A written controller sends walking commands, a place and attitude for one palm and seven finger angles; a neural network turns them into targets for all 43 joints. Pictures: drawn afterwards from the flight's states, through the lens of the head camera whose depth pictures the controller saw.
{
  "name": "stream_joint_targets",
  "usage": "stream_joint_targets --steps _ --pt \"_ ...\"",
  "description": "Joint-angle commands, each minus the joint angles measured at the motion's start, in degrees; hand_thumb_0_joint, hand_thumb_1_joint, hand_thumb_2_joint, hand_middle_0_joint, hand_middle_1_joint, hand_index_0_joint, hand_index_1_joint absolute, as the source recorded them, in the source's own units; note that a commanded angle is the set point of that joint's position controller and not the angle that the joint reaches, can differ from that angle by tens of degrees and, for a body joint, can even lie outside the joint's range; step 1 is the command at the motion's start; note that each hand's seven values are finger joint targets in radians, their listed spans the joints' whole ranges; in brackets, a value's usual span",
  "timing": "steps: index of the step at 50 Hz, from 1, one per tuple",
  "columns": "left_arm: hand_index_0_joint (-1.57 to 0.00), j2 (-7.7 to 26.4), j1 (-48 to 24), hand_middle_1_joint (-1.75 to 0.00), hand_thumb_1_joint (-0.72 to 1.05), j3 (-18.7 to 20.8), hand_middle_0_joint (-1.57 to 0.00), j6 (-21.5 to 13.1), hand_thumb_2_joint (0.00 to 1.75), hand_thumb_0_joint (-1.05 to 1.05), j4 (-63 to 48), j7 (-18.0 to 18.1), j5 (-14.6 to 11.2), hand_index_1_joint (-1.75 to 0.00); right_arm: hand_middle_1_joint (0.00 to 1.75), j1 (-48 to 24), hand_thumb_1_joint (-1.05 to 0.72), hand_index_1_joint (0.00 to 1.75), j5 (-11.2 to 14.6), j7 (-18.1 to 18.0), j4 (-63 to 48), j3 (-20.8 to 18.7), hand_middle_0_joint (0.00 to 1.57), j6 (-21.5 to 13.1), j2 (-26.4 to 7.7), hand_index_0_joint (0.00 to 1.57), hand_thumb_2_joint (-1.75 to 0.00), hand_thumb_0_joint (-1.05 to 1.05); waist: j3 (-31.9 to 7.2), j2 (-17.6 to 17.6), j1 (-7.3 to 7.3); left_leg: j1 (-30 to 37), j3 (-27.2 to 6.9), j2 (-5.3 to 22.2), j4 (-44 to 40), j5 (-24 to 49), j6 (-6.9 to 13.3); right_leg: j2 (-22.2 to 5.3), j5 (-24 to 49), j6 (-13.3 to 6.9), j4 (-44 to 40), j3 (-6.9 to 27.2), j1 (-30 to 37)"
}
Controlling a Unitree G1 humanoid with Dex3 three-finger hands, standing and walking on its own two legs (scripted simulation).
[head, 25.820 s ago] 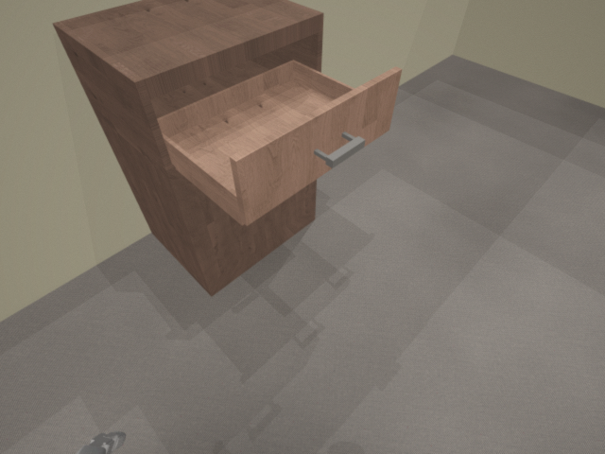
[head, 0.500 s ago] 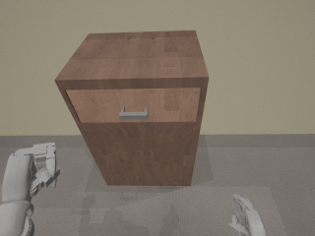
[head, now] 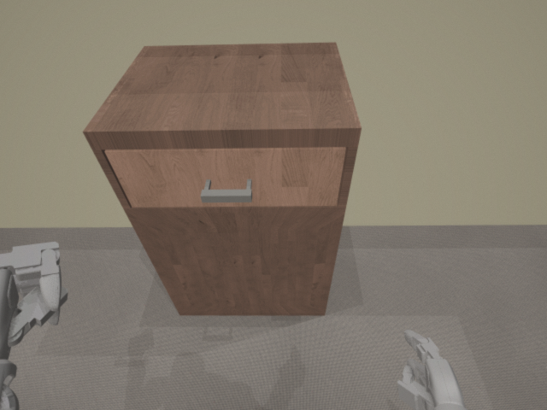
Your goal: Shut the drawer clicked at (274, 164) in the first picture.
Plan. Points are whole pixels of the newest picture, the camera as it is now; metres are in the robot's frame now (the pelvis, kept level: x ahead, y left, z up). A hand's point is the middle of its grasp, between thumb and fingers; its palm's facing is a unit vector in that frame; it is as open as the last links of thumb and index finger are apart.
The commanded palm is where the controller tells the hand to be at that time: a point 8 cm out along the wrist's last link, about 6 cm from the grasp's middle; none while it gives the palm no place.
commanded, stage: step back with the hand held close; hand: left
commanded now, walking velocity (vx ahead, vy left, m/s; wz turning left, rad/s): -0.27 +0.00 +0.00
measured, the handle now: (227, 189) +0.58 +0.16 -0.05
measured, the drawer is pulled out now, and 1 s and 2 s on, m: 0.00 0.00 0.00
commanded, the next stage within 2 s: stop stepping back and stand still in 1.32 s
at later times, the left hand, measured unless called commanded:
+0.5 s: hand (20, 363) +0.13 +0.26 +0.15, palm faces +0.32 -0.80 -0.51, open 3.3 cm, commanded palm +0.07 +0.30 +0.17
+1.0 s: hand out of the picture +0.07 +0.24 +0.15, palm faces +0.24 -0.81 -0.54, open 3.3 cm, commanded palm +0.00 +0.29 +0.17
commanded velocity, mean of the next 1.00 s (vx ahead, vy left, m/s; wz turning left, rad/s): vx -0.32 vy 0.00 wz -0.03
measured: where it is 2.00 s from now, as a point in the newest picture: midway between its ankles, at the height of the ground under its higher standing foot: outside the picture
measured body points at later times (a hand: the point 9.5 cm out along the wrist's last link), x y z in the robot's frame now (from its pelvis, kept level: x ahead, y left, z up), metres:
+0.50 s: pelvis -0.06 +0.02 -0.01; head -0.03 +0.01 +0.44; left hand +0.10 +0.30 +0.18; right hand +0.13 -0.22 -0.08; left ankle +0.00 +0.11 -0.74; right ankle -0.03 -0.10 -0.74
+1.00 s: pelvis -0.13 +0.01 -0.01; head -0.05 +0.02 +0.43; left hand +0.06 +0.29 +0.18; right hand +0.09 -0.21 -0.10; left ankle +0.00 +0.11 -0.74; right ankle -0.21 -0.10 -0.74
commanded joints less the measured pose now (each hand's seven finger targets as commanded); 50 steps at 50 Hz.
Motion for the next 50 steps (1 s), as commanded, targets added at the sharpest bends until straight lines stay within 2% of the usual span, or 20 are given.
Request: stream_joint_targets --steps 1,4,7,9,12,16,19,21,23,28,31,33,34,35,38,42,44,46,48,50 --pt "-1.4 6.94 4.4 -1.6 0.9 5.03 -1.4 -3.88 0.9 0.0 -9.02 0.49 -0.38 -1.6 0.3 -5.74 -0.9 0.3 -0.11 -0.29 -9.59 -3.84 0.2 0.05 -6.32 0.2 -0.9 0.0 -5.52 -0.17 -1.02 1.67 -3.4 3.37 -2.43 22.51 2.18 -5.65 21.12 0.78 -1.77 4.31 -3.28" --pt "-1.4 8.5 7.29 -1.6 0.9 6.3 -1.4 -4.09 0.9 0.0 -12.33 0.56 -0.69 -1.6 0.3 -6.14 -0.9 0.3 -0.06 -0.49 -10.8 -4.38 0.2 1.25 -6.56 0.2 -0.9 0.0 -9.87 -0.76 -0.67 1.53 -3.86 3.77 -2.68 27.24 2.24 -4.75 22.88 1.09 0.3 3.43 -1.18" --pt "-1.4 10.85 8.24 -1.6 0.9 8.28 -1.4 -4.43 0.9 0.0 -15.73 1.09 -0.84 -1.6 0.3 -5.96 -0.9 0.3 0.37 -0.74 -11.93 -4.71 0.2 2.04 -6.32 0.2 -0.9 0.0 -12.54 -3.19 -0.76 0.16 -4.12 4.12 -2.39 26.64 2.22 -4.49 23.39 1.39 1.68 3.65 -0.37" --pt "-1.4 12.88 7.91 -1.6 0.9 9.94 -1.4 -4.72 0.9 0.0 -18.0 1.57 -0.98 -1.6 0.3 -6.36 -0.9 0.3 0.32 -1.23 -12.45 -4.78 0.2 2.04 -6.56 0.2 -0.9 0.0 -13.45 -0.98 -0.42 -1.21 -4.58 4.36 -2.88 26.52 2.3 -4.2 23.29 1.49 2.96 3.79 0.21" --pt "-1.4 12.19 8.63 -1.6 0.9 9.53 -1.4 -4.97 0.9 0.0 -18.11 1.92 -0.93 -1.6 0.3 -5.62 -0.9 0.3 0.45 -1.39 -12.54 -4.91 0.2 1.8 -6.49 0.2 -0.9 0.0 -12.18 0.79 -0.64 -3.4 -5.69 5.04 -4.18 24.22 2.49 -3.24 19.47 1.77 4.27 3.44 -0.79" --pt "-1.4 11.18 8.56 -1.6 0.9 9.07 -1.4 -5.4 0.9 0.0 -16.31 2.1 -0.65 -1.6 0.3 -5.3 -0.9 0.3 0.37 -1.58 -11.89 -5.13 0.2 1.08 -6.81 0.2 -0.9 0.0 -9.13 1.35 -0.99 -8.88 -7.12 6.03 -6.81 14.0 3.22 -2.55 13.27 1.86 4.93 3.96 -1.15" --pt "-1.4 10.63 7.44 -1.6 0.9 8.73 -1.4 -5.72 0.9 0.0 -15.42 2.22 -0.28 -1.6 0.3 -5.65 -0.9 0.3 0.29 -1.53 -11.81 -5.35 0.2 0.53 -7.35 0.2 -0.9 0.0 -6.78 0.59 -1.39 -14.88 -7.82 6.01 -8.19 2.22 3.68 -2.85 9.27 1.6 4.31 5.25 0.03" --pt "-1.4 10.24 7.41 -1.6 0.9 8.47 -1.4 -5.96 0.9 0.0 -13.97 2.36 -0.08 -1.6 0.3 -5.46 -0.9 0.3 0.49 -1.3 -11.59 -5.32 0.2 0.4 -7.06 0.2 -0.9 0.0 -5.29 -2.24 -1.75 -16.45 -7.29 5.09 -7.5 -4.47 3.46 -3.66 4.93 1.35 1.71 6.36 -1.9" --pt "-1.4 10.38 7.13 -1.6 0.9 8.24 -1.4 -6.44 0.9 0.0 -14.48 2.58 0.05 -1.6 0.3 -5.21 -0.9 0.3 0.49 -1.04 -11.53 -5.5 0.2 0.17 -7.04 0.2 -0.9 0.0 -4.55 -3.88 -2.07 -16.12 -6.52 3.84 -5.25 -8.55 3.21 -4.94 -1.42 0.88 -2.24 8.05 -5.1" --pt "-1.4 11.14 5.39 -1.6 0.9 7.39 -1.4 -7.74 0.9 0.0 -17.25 3.67 0.16 -1.6 0.3 -3.97 -0.9 0.3 0.27 -1.04 -10.52 -5.43 0.2 -0.34 -6.72 0.2 -0.9 0.0 -4.12 -5.36 -2.92 -7.6 -4.05 1.21 3.88 -6.37 1.37 -8.85 -12.07 -1.49 -8.75 9.18 -17.5" --pt "-1.4 12.04 5.47 -1.6 0.9 8.33 -1.4 -8.47 0.9 0.0 -18.53 4.35 0.35 -1.6 0.3 -4.21 -0.9 0.3 -0.05 -1.63 -10.36 -5.0 0.2 -0.85 -6.8 0.2 -0.9 0.0 -4.0 -0.98 -2.96 -9.21 -7.57 3.32 -2.28 -7.67 2.13 -5.44 -10.78 -0.26 -5.29 6.21 -15.9" --pt "-1.4 11.98 5.64 -1.6 0.9 9.02 -1.4 -9.01 0.9 0.0 -19.35 4.15 0.82 -1.6 0.3 -4.77 -0.9 0.3 -0.07 -1.85 -11.05 -4.92 0.2 -1.55 -7.76 0.2 -0.9 0.0 -3.92 6.41 -2.75 -19.56 -14.49 8.29 -14.15 -17.27 4.25 0.14 -6.08 1.61 4.78 3.87 -5.05" --pt "-1.4 12.19 4.75 -1.6 0.9 9.93 -1.4 -9.23 0.9 0.0 -19.63 3.94 1.65 -1.6 0.3 -6.16 -0.9 0.3 -0.21 -2.17 -11.61 -5.06 0.2 -1.98 -8.27 0.2 -0.9 0.0 -4.1 11.26 -2.15 -29.2 -18.99 11.8 -20.58 -25.54 6.09 2.76 -2.55 2.22 14.13 3.39 3.79" --pt "-1.4 12.43 4.52 -1.6 0.9 11.02 -1.4 -9.39 0.9 0.0 -19.12 3.83 2.44 -1.6 0.3 -6.02 -0.9 0.3 -0.48 -2.26 -11.6 -5.17 0.2 -2.15 -7.81 0.2 -0.9 0.0 -4.38 12.69 -1.47 -33.49 -20.81 13.57 -21.77 -27.55 7.17 3.61 -0.08 2.26 19.51 3.86 7.11" --pt "-1.4 12.36 7.02 -1.6 0.9 11.35 -1.4 -9.69 0.9 0.0 -18.82 3.24 1.88 -1.6 0.3 -4.59 -0.9 0.3 -0.27 -1.56 -11.32 -5.76 0.2 -3.41 -7.2 0.2 -0.9 0.0 -7.62 7.12 -1.34 -24.19 -17.45 12.51 -14.71 -11.97 7.29 3.43 -0.25 1.91 16.37 5.76 2.51" --pt "-1.4 11.27 9.32 -1.6 0.9 10.68 -1.4 -10.5 0.9 0.0 -17.33 1.77 0.57 -1.6 0.3 -3.62 -0.9 0.3 -0.82 -0.46 -9.0 -5.97 0.2 -4.2 -7.58 0.2 -0.9 0.0 -7.47 5.84 -1.36 -16.41 -15.75 10.93 -13.2 -3.45 6.77 4.04 -2.87 1.5 7.2 5.38 -1.22" --pt "-1.4 11.63 7.95 -1.6 0.9 10.16 -1.4 -11.24 0.9 0.0 -19.06 1.43 0.22 -1.6 0.3 -2.71 -0.9 0.3 -1.12 0.05 -7.11 -5.99 0.2 -4.6 -7.66 0.2 -0.9 0.0 -11.91 5.33 -1.37 -3.59 -12.76 9.84 -7.75 17.29 5.67 3.07 5.43 2.12 2.05 6.0 -5.54" --pt "-1.4 12.7 7.35 -1.6 0.9 10.26 -1.4 -12.13 0.9 0.0 -20.42 1.06 -0.32 -1.6 0.3 -1.12 -0.9 0.3 -0.89 0.7 -5.77 -6.0 0.2 -3.94 -6.7 0.2 -0.9 0.0 -19.77 1.74 -1.01 12.75 -8.42 8.51 -0.34 40.86 4.54 1.79 13.69 3.6 -0.76 6.71 -11.06" --pt "-1.4 13.96 6.32 -1.6 0.9 11.12 -1.4 -12.23 0.9 0.0 -21.98 1.05 -0.72 -1.6 0.3 -2.44 -0.9 0.3 -0.21 1.0 -7.43 -6.08 0.2 -3.06 -6.25 0.2 -0.9 0.0 -23.48 -1.81 -1.41 17.73 -3.58 6.83 2.67 44.53 3.6 0.8 23.02 5.87 -0.39 6.32 -12.12" --pt "-1.4 15.47 9.98 -1.6 0.9 13.51 -1.4 -11.88 0.9 0.0 -20.69 1.06 -1.61 -1.6 0.3 -3.98 -0.9 0.3 0.87 0.93 -9.16 -5.86 0.2 -2.19 -5.79 0.2 -0.9 0.0 -23.7 -8.48 -1.33 14.38 -0.62 5.28 4.22 38.15 3.18 -1.46 36.04 8.51 -0.42 6.26 -10.0"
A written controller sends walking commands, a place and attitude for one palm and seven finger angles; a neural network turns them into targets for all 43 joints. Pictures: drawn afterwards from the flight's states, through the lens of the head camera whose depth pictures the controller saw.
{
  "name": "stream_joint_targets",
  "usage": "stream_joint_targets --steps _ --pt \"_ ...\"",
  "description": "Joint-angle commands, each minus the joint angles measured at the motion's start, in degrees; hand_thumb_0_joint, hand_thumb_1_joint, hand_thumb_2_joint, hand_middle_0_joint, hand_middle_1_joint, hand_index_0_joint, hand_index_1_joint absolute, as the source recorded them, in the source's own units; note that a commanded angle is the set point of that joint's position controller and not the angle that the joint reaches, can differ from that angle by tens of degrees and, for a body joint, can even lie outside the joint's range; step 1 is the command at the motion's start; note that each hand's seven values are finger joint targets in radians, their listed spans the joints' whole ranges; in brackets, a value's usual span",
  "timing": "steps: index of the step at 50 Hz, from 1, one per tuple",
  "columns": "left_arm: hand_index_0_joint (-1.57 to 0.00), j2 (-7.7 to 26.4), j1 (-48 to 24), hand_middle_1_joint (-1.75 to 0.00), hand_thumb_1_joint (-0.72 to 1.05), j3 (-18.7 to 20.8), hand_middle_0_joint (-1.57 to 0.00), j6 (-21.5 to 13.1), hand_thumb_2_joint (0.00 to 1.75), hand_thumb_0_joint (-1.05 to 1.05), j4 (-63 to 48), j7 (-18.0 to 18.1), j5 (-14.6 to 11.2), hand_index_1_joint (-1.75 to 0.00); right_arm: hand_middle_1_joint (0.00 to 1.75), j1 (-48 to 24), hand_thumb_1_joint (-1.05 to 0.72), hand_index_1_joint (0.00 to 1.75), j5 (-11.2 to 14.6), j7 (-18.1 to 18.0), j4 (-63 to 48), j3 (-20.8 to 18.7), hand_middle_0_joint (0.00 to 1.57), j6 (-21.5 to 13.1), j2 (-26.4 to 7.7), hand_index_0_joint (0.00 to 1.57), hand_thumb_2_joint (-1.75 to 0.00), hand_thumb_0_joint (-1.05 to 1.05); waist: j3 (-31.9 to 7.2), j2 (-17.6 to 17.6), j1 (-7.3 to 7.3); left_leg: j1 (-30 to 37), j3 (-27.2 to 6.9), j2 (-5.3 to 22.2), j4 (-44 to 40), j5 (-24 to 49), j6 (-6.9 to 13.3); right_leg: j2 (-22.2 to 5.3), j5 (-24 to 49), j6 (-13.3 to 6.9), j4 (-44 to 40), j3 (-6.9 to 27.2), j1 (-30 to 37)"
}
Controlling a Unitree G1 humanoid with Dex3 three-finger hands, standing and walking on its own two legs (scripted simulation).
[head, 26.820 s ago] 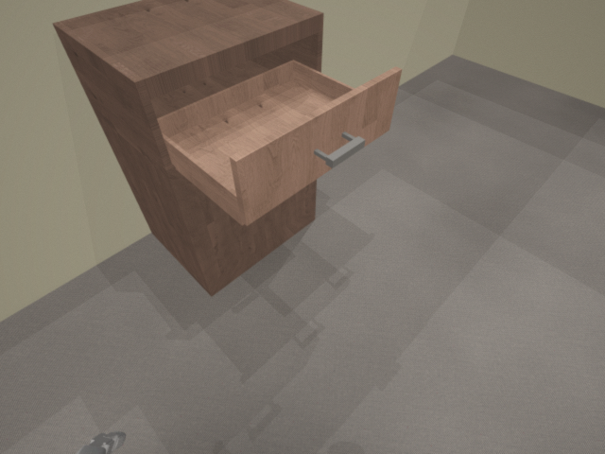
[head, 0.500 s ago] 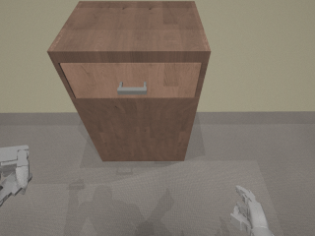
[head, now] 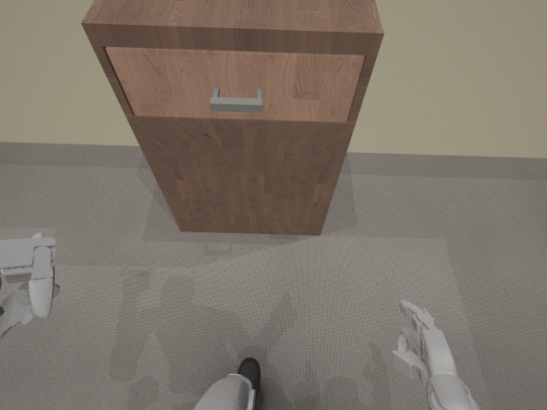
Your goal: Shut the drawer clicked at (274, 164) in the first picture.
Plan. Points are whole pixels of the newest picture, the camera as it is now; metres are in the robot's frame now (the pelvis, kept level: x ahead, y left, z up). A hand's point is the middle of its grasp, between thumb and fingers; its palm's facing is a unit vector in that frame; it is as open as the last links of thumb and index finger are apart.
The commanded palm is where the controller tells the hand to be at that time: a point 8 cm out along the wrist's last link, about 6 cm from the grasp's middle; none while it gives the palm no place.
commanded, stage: step back with the hand held close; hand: left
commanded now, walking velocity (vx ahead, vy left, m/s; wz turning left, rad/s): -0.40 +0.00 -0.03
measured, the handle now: (237, 98) +0.71 +0.15 -0.04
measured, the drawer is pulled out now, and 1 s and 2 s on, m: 0.00 0.00 0.00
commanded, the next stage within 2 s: stop stepping back and stand still in 0.32 s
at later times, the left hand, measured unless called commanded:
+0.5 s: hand out of the picture +0.08 +0.27 +0.16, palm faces +0.27 -0.83 -0.49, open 3.3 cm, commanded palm +0.01 +0.32 +0.18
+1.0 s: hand out of the picture +0.01 +0.32 +0.19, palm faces +0.25 -0.80 -0.54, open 3.3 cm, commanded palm -0.03 +0.36 +0.18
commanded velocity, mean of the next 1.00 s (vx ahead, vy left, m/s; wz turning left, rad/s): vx -0.03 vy -0.07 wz -0.01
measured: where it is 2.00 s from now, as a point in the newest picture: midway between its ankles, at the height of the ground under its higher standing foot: outside the picture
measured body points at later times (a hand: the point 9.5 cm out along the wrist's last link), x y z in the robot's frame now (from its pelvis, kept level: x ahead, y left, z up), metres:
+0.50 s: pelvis -0.11 +0.04 -0.01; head -0.07 +0.08 +0.43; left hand +0.06 +0.31 +0.19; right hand +0.09 -0.19 -0.07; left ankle +0.10 +0.10 -0.72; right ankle -0.16 -0.08 -0.74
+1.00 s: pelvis -0.17 +0.09 +0.01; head -0.16 +0.11 +0.46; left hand -0.01 +0.36 +0.22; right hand -0.02 -0.14 -0.06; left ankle -0.08 +0.14 -0.72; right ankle -0.24 +0.02 -0.72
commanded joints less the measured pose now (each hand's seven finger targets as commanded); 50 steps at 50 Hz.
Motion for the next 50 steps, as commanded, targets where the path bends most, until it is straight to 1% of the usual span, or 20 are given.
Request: stream_joint_targets --steps 1,7,11,16,19,22,23,24,25,27,29,30,31,32,33,36,40,43,47,50 --pt "-1.4 11.02 5.7 -1.6 0.9 10.76 -1.4 -3.81 0.9 0.0 -11.49 1.34 -2.42 -1.6 0.3 0.07 -0.9 0.3 1.95 -0.86 -10.22 -3.43 0.2 -0.56 -7.01 0.2 -0.9 0.0 -25.87 -7.56 -1.31 30.52 1.28 4.04 7.17 17.71 1.38 -7.92 43.01 8.75 -3.2 -0.5 -4.13" --pt "-1.4 10.77 3.02 -1.6 0.9 9.54 -1.4 -3.53 0.9 0.0 -4.88 1.79 -2.62 -1.6 0.3 -1.94 -0.9 0.3 1.9 -2.11 -9.46 -2.88 0.2 0.92 -6.74 0.2 -0.9 0.0 -8.27 -3.04 -2.69 21.72 0.67 -0.1 13.33 -11.04 -1.15 -14.43 16.06 3.21 -12.7 5.12 -20.44" --pt "-1.4 8.83 -2.65 -1.6 0.9 5.08 -1.4 -3.31 0.9 0.0 -2.66 1.73 -2.03 -1.6 0.3 -0.64 -0.9 0.3 0.72 -3.02 -8.49 -2.5 0.2 0.36 -8.04 0.2 -0.9 0.0 -2.77 1.73 -3.71 22.31 -5.58 4.35 1.31 -5.25 -0.04 -6.42 8.84 3.05 -8.39 -0.1 -21.36" --pt "-1.4 8.82 -5.13 -1.6 0.9 6.4 -1.4 -4.97 0.9 0.0 -5.5 1.37 -0.42 -1.6 0.3 -0.61 -0.9 0.3 -1.43 -3.03 -9.73 -3.43 0.2 -0.68 -10.01 0.2 -0.9 0.0 -7.53 14.09 -1.55 -5.87 -21.37 16.53 -26.77 -43.39 3.35 3.32 -6.33 0.64 18.56 -1.51 8.63" --pt "-1.4 10.29 -2.37 -1.6 0.9 8.15 -1.4 -4.48 0.9 0.0 -11.1 1.07 -0.72 -1.6 0.3 -0.6 -0.9 0.3 -1.32 -1.62 -11.11 -3.76 0.2 -1.01 -7.97 0.2 -0.9 0.0 -15.56 12.13 0.57 -3.08 -11.86 13.84 -21.6 -34.87 1.3 3.29 -10.35 -0.74 19.42 -3.8 11.33" --pt "-1.4 9.98 5.05 -1.6 0.9 7.86 -1.4 -3.54 0.9 0.0 -15.51 1.32 -1.91 -1.6 0.3 2.65 -0.9 0.3 -0.26 -0.12 -10.22 -4.2 0.2 -1.75 -6.28 0.2 -0.9 0.0 -20.73 4.93 0.94 18.8 2.18 3.28 1.83 -19.54 -4.97 -3.52 -11.18 -2.51 -5.01 -2.95 -5.26" --pt "-1.4 10.66 6.78 -1.6 0.9 8.16 -1.4 -3.36 0.9 0.0 -16.65 1.62 -1.94 -1.6 0.3 3.77 -0.9 0.3 0.41 -0.36 -9.35 -4.59 0.2 -1.55 -6.22 0.2 -0.9 0.0 -18.57 -5.12 -1.06 27.15 4.21 -1.1 19.8 -17.49 -6.79 -12.54 -12.63 -4.56 -15.27 5.6 -21.06" --pt "-1.4 11.04 6.58 -1.6 0.9 9.39 -1.4 -2.63 0.9 0.0 -18.8 2.35 -2.67 -1.6 0.3 5.45 -0.9 0.3 0.25 -0.6 -8.43 -4.77 0.2 -1.33 -6.66 0.2 -0.9 0.0 -16.51 -10.58 -1.91 27.02 1.02 -3.65 32.21 -17.9 -6.14 -21.2 -14.48 -8.22 -20.68 14.14 -29.62" --pt "-1.4 12.4 2.46 -1.6 0.9 10.07 -1.4 -2.0 0.9 0.0 -20.7 2.75 -2.3 -1.6 0.3 4.31 -0.9 0.3 -0.03 -0.47 -8.59 -4.24 0.2 -0.59 -6.19 0.2 -0.9 0.0 -12.99 -10.12 -2.29 19.26 -0.43 -2.53 42.7 -18.42 -5.47 -24.86 -9.23 -12.24 -18.46 14.14 -28.39" --pt "-1.4 8.14 -2.73 -1.6 0.9 7.55 -1.4 0.62 0.9 0.0 -13.54 1.96 -1.32 -1.6 0.3 2.94 -0.9 0.3 1.13 -1.28 -8.12 -4.2 0.2 -0.27 -5.6 0.2 -0.9 0.0 -7.43 -12.67 -3.67 14.18 -6.07 2.55 38.1 -21.09 -3.42 -21.99 -17.39 -10.28 -13.18 8.73 -27.77" --pt "-1.4 6.36 -6.24 -1.6 0.9 4.84 -1.4 2.01 0.9 0.0 -10.81 2.05 -0.74 -1.6 0.3 1.22 -0.9 0.3 1.2 -2.8 -8.67 -2.77 0.2 -1.72 -5.91 0.2 -0.9 0.0 0.24 -2.44 -5.22 20.73 -6.31 4.89 10.95 -22.29 -2.07 -14.26 -17.51 -3.3 -1.71 0.34 -28.63" --pt "-1.4 5.96 -6.91 -1.6 0.9 5.56 -1.4 1.52 0.9 0.0 -7.9 2.57 -0.24 -1.6 0.3 2.05 -0.9 0.3 1.07 -3.52 -7.22 -2.09 0.2 -3.18 -7.15 0.2 -0.9 0.0 1.31 12.2 -4.61 19.52 -9.61 6.21 -3.74 -23.63 -1.67 -8.74 -13.05 -0.86 9.27 -1.89 -24.57" --pt "-1.4 6.23 -9.39 -1.6 0.9 5.51 -1.4 0.43 0.9 0.0 -7.58 3.39 0.3 -1.6 0.3 4.15 -0.9 0.3 0.76 -3.34 -6.46 -1.62 0.2 -4.81 -8.05 0.2 -0.9 0.0 0.41 23.48 -3.99 16.7 -22.03 13.64 -14.25 -27.4 -1.47 -4.45 -13.54 0.53 21.39 -3.99 -22.42" --pt "-1.4 7.15 -13.79 -1.6 0.9 5.13 -1.4 -0.43 0.9 0.0 -7.62 4.0 1.29 -1.6 0.3 5.92 -0.9 0.3 0.21 -3.07 -6.25 -1.04 0.2 -6.06 -6.22 0.2 -0.9 0.0 0.9 21.93 -3.99 13.1 -29.35 16.71 -17.03 -29.59 0.77 -3.92 -11.77 0.68 29.01 0.05 -21.45" --pt "-1.4 7.13 -15.24 -1.6 0.9 4.9 -1.4 -1.18 0.9 0.0 -5.38 3.98 1.96 -1.6 0.3 6.51 -0.9 0.3 0.15 -3.01 -6.3 -1.64 0.2 -6.68 -6.87 0.2 -0.9 0.0 0.63 11.73 -3.51 11.22 -29.0 16.52 -16.4 -27.35 5.18 -3.25 -8.09 1.28 31.41 0.5 -19.71" --pt "-1.4 6.11 -8.27 -1.6 0.9 3.1 -1.4 -0.13 0.9 0.0 -14.08 2.68 1.03 -1.6 0.3 3.96 -0.9 0.3 0.08 -0.78 -7.41 -1.79 0.2 -7.92 -5.63 0.2 -0.9 0.0 -9.58 2.67 -1.64 19.76 -24.6 14.12 -19.69 -32.08 -9.29 -3.87 -3.69 0.79 32.83 1.28 -17.37" --pt "-1.4 5.54 8.45 -1.6 0.9 3.53 -1.4 1.9 0.9 0.0 -19.68 2.41 0.38 -1.6 0.3 3.16 -0.9 0.3 -0.38 0.99 -9.75 -2.22 0.2 -6.39 -5.61 0.2 -0.9 0.0 -12.61 13.78 -0.29 15.29 -7.47 7.8 -22.24 -30.2 -10.65 -1.09 -0.74 0.53 24.42 -7.31 -6.46" --pt "-1.4 6.67 10.16 -1.6 0.9 5.21 -1.4 2.92 0.9 0.0 -16.37 3.56 0.21 -1.6 0.3 3.93 -0.9 0.3 -0.83 -0.06 -9.76 -2.13 0.2 -4.33 -4.92 0.2 -0.9 0.0 -10.87 11.2 -1.03 12.4 -5.7 8.73 -23.65 -31.74 -7.21 0.67 -7.27 -0.67 14.26 -11.84 -0.36" --pt "-1.4 7.92 4.3 -1.6 0.9 6.96 -1.4 5.32 0.9 0.0 -9.34 5.02 -1.01 -1.6 0.3 1.93 -0.9 0.3 -1.29 -2.69 -8.79 -2.59 0.2 -2.07 -5.04 0.2 -0.9 0.0 -9.61 9.19 -0.96 9.15 -3.26 7.31 -15.77 -28.54 -9.63 0.83 -13.22 -3.47 -0.59 -11.6 9.23" --pt "-1.4 7.82 -0.94 -1.6 0.9 5.59 -1.4 5.34 0.9 0.0 -7.24 4.14 -1.23 -1.6 0.3 3.9 -0.9 0.3 0.48 -2.44 -6.74 -3.0 0.2 -0.53 -5.48 0.2 -0.9 0.0 -6.83 -13.1 -2.32 4.33 1.53 -0.02 29.7 -21.56 -2.81 -22.54 -1.4 -12.59 -15.1 12.58 -2.9"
